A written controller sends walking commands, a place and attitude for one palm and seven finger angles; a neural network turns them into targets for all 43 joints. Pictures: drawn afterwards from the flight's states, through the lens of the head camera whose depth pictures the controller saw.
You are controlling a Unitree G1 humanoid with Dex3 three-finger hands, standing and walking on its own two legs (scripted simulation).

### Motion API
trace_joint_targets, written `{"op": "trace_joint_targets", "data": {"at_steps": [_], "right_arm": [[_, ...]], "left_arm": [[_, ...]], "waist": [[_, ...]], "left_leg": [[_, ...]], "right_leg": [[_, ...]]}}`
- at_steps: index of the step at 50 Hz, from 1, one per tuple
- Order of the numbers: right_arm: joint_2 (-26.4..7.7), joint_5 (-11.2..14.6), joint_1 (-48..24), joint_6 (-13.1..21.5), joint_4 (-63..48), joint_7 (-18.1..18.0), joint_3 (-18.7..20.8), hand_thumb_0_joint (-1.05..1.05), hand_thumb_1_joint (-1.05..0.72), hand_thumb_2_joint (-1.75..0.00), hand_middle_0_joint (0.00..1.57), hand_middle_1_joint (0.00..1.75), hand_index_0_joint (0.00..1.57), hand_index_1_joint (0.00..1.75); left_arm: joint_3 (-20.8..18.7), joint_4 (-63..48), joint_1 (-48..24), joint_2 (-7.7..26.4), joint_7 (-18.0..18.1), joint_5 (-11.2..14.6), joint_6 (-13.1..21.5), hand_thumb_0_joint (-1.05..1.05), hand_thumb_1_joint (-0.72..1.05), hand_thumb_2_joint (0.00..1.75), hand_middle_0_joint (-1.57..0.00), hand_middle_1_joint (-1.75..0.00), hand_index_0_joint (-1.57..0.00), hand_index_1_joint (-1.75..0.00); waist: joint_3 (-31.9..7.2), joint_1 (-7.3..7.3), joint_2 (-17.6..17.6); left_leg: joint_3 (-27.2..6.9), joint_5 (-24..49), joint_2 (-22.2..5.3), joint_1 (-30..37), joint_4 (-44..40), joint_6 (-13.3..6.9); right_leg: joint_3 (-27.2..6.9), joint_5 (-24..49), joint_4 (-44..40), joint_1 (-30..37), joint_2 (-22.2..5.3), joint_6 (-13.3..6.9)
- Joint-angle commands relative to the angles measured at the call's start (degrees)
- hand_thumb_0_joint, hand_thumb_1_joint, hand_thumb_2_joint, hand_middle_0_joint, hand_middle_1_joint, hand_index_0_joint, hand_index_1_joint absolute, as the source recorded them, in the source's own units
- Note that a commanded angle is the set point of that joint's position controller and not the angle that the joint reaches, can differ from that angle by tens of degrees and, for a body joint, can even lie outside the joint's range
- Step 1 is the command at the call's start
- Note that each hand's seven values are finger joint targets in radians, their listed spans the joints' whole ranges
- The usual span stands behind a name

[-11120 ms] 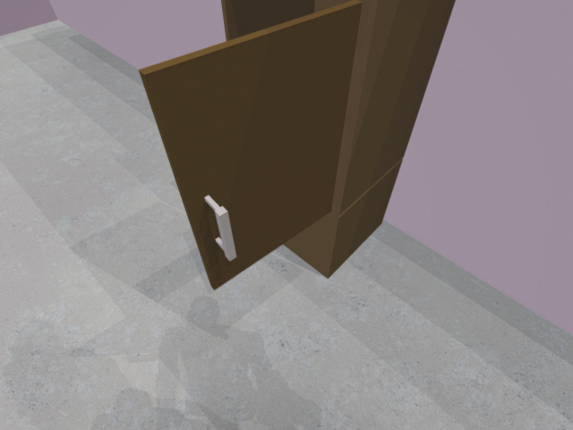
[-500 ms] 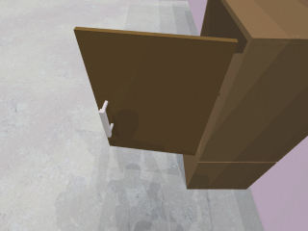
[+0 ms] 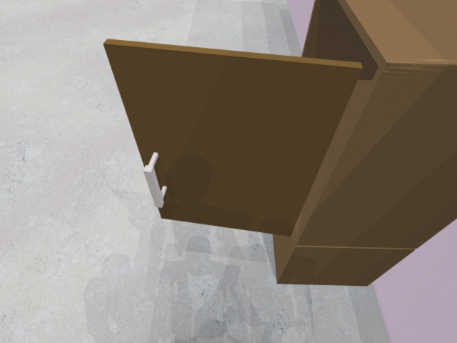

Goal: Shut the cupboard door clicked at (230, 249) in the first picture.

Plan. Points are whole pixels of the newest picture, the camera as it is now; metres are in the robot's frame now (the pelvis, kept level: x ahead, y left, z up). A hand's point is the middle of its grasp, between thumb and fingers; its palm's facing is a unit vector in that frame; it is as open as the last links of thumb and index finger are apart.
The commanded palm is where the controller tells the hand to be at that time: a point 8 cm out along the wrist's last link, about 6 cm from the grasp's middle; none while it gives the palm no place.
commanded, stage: come to a stop and stand still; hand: left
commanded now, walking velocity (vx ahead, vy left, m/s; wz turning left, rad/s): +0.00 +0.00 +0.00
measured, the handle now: (157, 181) +0.49 +0.21 -0.10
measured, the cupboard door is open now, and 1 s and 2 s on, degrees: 83 83 83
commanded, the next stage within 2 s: look again from close up in 0.26 s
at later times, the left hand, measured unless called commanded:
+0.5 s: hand out of the picture +0.01 +0.18 -0.17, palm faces -0.03 -0.98 -0.21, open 7.4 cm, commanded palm none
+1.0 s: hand out of the picture -0.04 +0.24 -0.18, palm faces -0.03 -0.98 -0.20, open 7.4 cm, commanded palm none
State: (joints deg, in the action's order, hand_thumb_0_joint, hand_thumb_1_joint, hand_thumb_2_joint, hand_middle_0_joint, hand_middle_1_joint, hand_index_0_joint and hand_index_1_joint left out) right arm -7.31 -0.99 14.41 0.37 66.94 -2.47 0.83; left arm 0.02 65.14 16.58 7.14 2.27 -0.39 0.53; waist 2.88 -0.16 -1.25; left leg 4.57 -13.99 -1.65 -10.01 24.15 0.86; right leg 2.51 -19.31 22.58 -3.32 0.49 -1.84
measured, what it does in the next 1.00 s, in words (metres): shifts its weight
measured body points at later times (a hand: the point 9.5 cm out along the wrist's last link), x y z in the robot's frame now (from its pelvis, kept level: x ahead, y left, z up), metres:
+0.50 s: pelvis +0.01 +0.01 +0.00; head +0.03 +0.01 +0.45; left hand +0.01 +0.23 -0.16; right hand +0.02 -0.22 -0.16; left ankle +0.00 +0.12 -0.74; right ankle -0.08 -0.09 -0.73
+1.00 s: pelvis -0.03 +0.06 +0.00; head -0.03 +0.07 +0.45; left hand -0.04 +0.29 -0.16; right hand -0.02 -0.18 -0.15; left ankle +0.00 +0.12 -0.74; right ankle -0.08 -0.09 -0.74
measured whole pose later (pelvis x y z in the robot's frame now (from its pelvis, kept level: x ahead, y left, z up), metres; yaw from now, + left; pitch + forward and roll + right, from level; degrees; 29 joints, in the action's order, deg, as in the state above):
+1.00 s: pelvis -0.03 +0.06 +0.00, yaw -2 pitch +0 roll +0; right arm -9.9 -1.1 16.2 0.2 60.1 -0.2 -0.2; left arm 1.1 59.7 20.5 10.7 1.8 -1.4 -0.1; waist 0.2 0.2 -1.2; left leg 6.0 -12.0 2.3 -14.8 26.7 -4.4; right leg 0.1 -18.7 27.5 -8.8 -3.1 1.2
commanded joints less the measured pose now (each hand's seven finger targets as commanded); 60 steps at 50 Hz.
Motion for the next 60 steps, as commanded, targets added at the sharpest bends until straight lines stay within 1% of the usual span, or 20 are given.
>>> {"op": "trace_joint_targets", "data": {"at_steps": [1, 17, 18, 19, 20, 21, 22, 24, 25, 27, 28, 30, 31, 33, 37, 42, 46, 51, 54, 60], "right_arm": [[-5.39, 0.30, 4.99, 0.32, -1.07, -0.57, 0.73, 0.00, -0.90, -0.90, 0.20, 0.30, 0.20, 0.30], [-6.43, 0.18, 3.90, 0.26, -1.40, -0.65, 0.52, 0.00, -0.90, -0.90, 0.20, 0.30, 0.20, 0.30], [-8.30, 0.89, -3.04, 1.32, -6.70, 0.36, 0.72, 0.00, -0.90, -0.90, 0.20, 0.30, 0.20, 0.30], [-6.25, 0.51, -1.30, 1.13, -10.06, 0.58, 0.20, 0.00, -0.90, -0.90, 0.20, 0.30, 0.20, 0.30], [-4.53, 0.25, 3.69, 1.61, -9.37, 0.63, 0.27, 0.00, -0.90, -0.90, 0.20, 0.30, 0.20, 0.30], [-5.28, 0.11, 5.62, 1.77, -9.14, 0.55, 0.59, 0.00, -0.90, -0.90, 0.20, 0.30, 0.20, 0.30], [-6.65, 0.28, 7.39, 1.92, -8.80, 0.50, 0.97, 0.00, -0.90, -0.90, 0.20, 0.30, 0.20, 0.30], [-8.00, 0.30, 6.33, 1.65, -9.46, 0.21, 1.14, 0.00, -0.90, -0.90, 0.20, 0.30, 0.20, 0.30], [-7.82, 0.27, 4.85, 1.43, -10.19, 0.11, 0.92, 0.00, -0.90, -0.90, 0.20, 0.30, 0.20, 0.30], [-7.49, 0.33, 3.65, 1.13, -11.30, 0.28, 0.61, 0.00, -0.90, -0.90, 0.20, 0.30, 0.20, 0.30], [-7.33, 0.37, 3.69, 1.07, -11.49, 0.36, 0.40, 0.00, -0.90, -0.90, 0.20, 0.30, 0.20, 0.30], [-7.43, 0.25, 4.22, 1.48, -11.11, 0.59, 0.02, 0.00, -0.90, -0.90, 0.20, 0.30, 0.20, 0.30], [-8.25, 0.19, 4.00, 1.43, -11.01, 0.58, 0.09, 0.00, -0.90, -0.90, 0.20, 0.30, 0.20, 0.30], [-9.26, 0.20, 3.03, 1.37, -11.05, 0.62, 0.28, 0.00, -0.90, -0.90, 0.20, 0.30, 0.20, 0.30], [-9.66, 0.10, 1.94, 0.97, -11.45, 1.07, 0.43, 0.00, -0.90, -0.90, 0.20, 0.30, 0.20, 0.30], [-10.77, 0.08, 1.95, 0.85, -11.36, 1.40, 0.76, 0.00, -0.90, -0.90, 0.20, 0.30, 0.20, 0.30], [-10.60, 0.29, 2.41, 1.18, -10.56, 1.45, 0.62, 0.00, -0.90, -0.90, 0.20, 0.30, 0.20, 0.30], [-11.44, -0.12, 3.10, -0.15, -9.14, 1.77, 1.06, 0.00, -0.90, -0.90, 0.20, 0.30, 0.20, 0.30], [-10.94, -0.13, 2.03, -0.18, -9.52, 1.91, 1.26, 0.00, -0.90, -0.90, 0.20, 0.30, 0.20, 0.30], [-7.30, 0.21, 3.44, 1.64, -8.97, 2.02, 0.47, 0.00, -0.90, -0.90, 0.20, 0.30, 0.20, 0.30]], "left_arm": [[-1.08, -1.14, 4.32, 5.27, 0.45, 0.16, 0.52, 0.00, 0.90, 0.90, -0.20, -0.30, -0.20, -0.30], [-1.23, -1.55, 3.78, 6.54, 0.38, 0.23, 0.39, 0.00, 0.90, 0.90, -0.20, -0.30, -0.20, -0.30], [-1.06, -0.96, 9.05, 8.25, 2.85, -1.22, 2.81, 0.00, 0.90, 0.90, -0.20, -0.30, -0.20, -0.30], [-2.17, -2.88, 8.58, 11.39, 2.81, -1.49, 3.35, 0.00, 0.90, 0.90, -0.20, -0.30, -0.20, -0.30], [-1.89, -4.58, 7.98, 11.02, 2.53, -1.08, 3.59, 0.00, 0.90, 0.90, -0.20, -0.30, -0.20, -0.30], [-1.28, -5.75, 6.68, 10.31, 2.22, -0.61, 3.52, 0.00, 0.90, 0.90, -0.20, -0.30, -0.20, -0.30], [-1.45, -6.78, 6.36, 10.32, 2.03, -0.15, 3.46, 0.00, 0.90, 0.90, -0.20, -0.30, -0.20, -0.30], [-1.26, -8.25, 5.23, 8.23, 1.64, -0.19, 2.13, 0.00, 0.90, 0.90, -0.20, -0.30, -0.20, -0.30], [-1.13, -8.47, 5.57, 7.38, 1.46, -0.27, 1.72, 0.00, 0.90, 0.90, -0.20, -0.30, -0.20, -0.30], [-1.04, -8.37, 6.18, 7.48, 1.25, -0.43, 1.38, 0.00, 0.90, 0.90, -0.20, -0.30, -0.20, -0.30], [-0.88, -8.52, 6.00, 7.75, 1.17, -0.41, 1.27, 0.00, 0.90, 0.90, -0.20, -0.30, -0.20, -0.30], [-0.71, -8.48, 6.60, 8.69, 1.04, -0.59, 0.94, 0.00, 0.90, 0.90, -0.20, -0.30, -0.20, -0.30], [-0.78, -8.42, 6.03, 8.63, 1.10, -0.38, 0.71, 0.00, 0.90, 0.90, -0.20, -0.30, -0.20, -0.30], [-0.42, -8.65, 5.16, 7.82, 0.89, -0.21, 0.24, 0.00, 0.90, 0.90, -0.20, -0.30, -0.20, -0.30], [-0.31, -9.06, 4.18, 8.39, 0.44, -0.50, -0.18, 0.00, 0.90, 0.90, -0.20, -0.30, -0.20, -0.30], [-0.25, -8.58, 5.37, 8.66, 0.06, -0.76, -0.34, 0.00, 0.90, 0.90, -0.20, -0.30, -0.20, -0.30], [-0.06, -7.64, 6.74, 8.63, -0.01, -0.71, 0.13, 0.00, 0.90, 0.90, -0.20, -0.30, -0.20, -0.30], [-0.15, -6.48, 9.45, 7.43, -0.64, -1.26, -0.51, 0.00, 0.90, 0.90, -0.20, -0.30, -0.20, -0.30], [-0.63, -5.90, 11.80, 7.17, -1.08, -1.25, -0.17, 0.00, 0.90, 0.90, -0.20, -0.30, -0.20, -0.30], [-1.35, -4.74, 11.95, 8.38, -0.86, -0.77, 0.97, 0.00, 0.90, 0.90, -0.20, -0.30, -0.20, -0.30]], "waist": [[-0.27, -0.28, -0.51], [-0.46, 0.00, -0.52], [0.21, 2.15, 1.09], [1.46, -0.10, -1.27], [-5.96, -1.95, -5.32], [-10.38, -2.56, -6.07], [-13.88, -2.72, -5.98], [-6.92, -1.42, -0.67], [-1.72, -0.59, 1.66], [2.25, -0.11, 1.21], [2.65, -0.09, 0.95], [-1.33, 0.08, 5.01], [-3.55, 0.10, 2.32], [-1.65, 0.41, 1.46], [3.74, 0.29, 1.47], [2.97, 0.61, 2.68], [0.49, 0.67, 1.34], [3.75, 0.97, 3.52], [4.91, 1.73, 0.62], [4.49, 0.27, -5.81]], "left_leg": [[-3.90, 19.70, -4.84, 5.11, -0.70, -1.16], [-3.78, 21.19, -4.79, 5.85, -0.83, -1.07], [0.15, 21.61, -3.72, 1.37, 15.18, -0.51], [1.30, 5.43, 0.68, -8.20, 15.89, -0.67], [0.92, -4.41, 1.15, -8.42, 9.70, -2.09], [0.87, 1.57, 1.92, -4.83, 6.23, -2.31], [-0.55, 12.37, 0.17, -0.24, 5.81, -3.19], [-2.73, 23.96, -3.90, 1.70, 7.59, -4.15], [-4.02, 24.69, -4.58, -0.17, 7.42, -4.18], [-5.48, 18.84, -4.51, -2.87, 5.75, -3.50], [-6.15, 15.97, -4.17, -3.29, 4.56, -3.43], [-6.72, 22.34, -3.57, -1.37, 4.48, -3.85], [-7.36, 23.14, -4.39, -0.38, 4.65, -4.25], [-8.63, 15.43, -4.99, -1.60, 1.89, -4.66], [-9.65, 0.32, -4.37, -5.37, -3.40, -4.47], [-11.74, -10.24, -5.01, -6.98, -8.53, -4.56], [-11.10, -6.46, -4.72, -4.73, -7.95, -4.61], [-11.68, -24.01, -6.55, -7.69, -10.40, -5.37], [-9.22, -22.18, -5.41, -9.63, -6.48, -5.18], [-2.27, -10.09, -0.36, -8.89, 5.67, -3.67]], "right_leg": [[-4.71, 27.38, -2.83, -4.17, -7.14, -0.10], [-4.33, 29.55, -3.25, -2.36, -7.26, 0.04], [-9.70, 56.59, -2.97, -7.89, -10.00, 4.58], [-9.20, 79.93, 1.64, 0.97, -12.24, 3.92], [-8.25, 86.73, 8.02, 6.40, -13.19, 1.09], [-5.88, 84.46, 12.69, 8.42, -11.44, -0.53], [-5.24, 73.84, 14.79, 6.61, -9.73, -0.43], [-4.56, 45.58, 10.34, -3.72, -7.19, -0.14], [-4.69, 34.92, 7.07, -7.13, -6.41, -0.11], [-5.74, 25.57, 3.42, -9.08, -6.08, -0.96], [-6.47, 22.29, 2.83, -9.43, -5.95, -1.29], [-6.15, 22.26, 4.23, -6.80, -5.63, -1.13], [-5.14, 18.26, 4.74, -6.02, -4.91, -0.91], [-4.89, 8.14, 3.20, -7.76, -4.42, -0.42], [-5.24, 1.34, 1.00, -10.65, -4.41, -0.35], [-4.03, -0.22, 1.54, -9.96, -4.15, 0.05], [-4.60, 2.13, 0.24, -9.38, -5.17, 0.08], [-3.02, -9.75, 3.64, -12.84, -2.49, -0.74], [-6.50, -11.09, 1.87, -13.09, -2.76, -2.21], [-14.94, -9.81, -2.66, -13.33, -7.94, -4.84]]}}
